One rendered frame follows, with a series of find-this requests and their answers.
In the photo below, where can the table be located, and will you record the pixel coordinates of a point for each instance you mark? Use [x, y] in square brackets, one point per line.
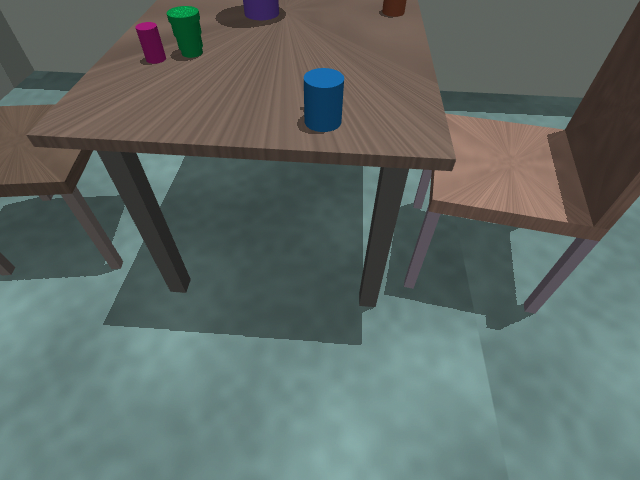
[243, 98]

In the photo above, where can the chair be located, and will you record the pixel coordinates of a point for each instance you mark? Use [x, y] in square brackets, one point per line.
[576, 182]
[26, 170]

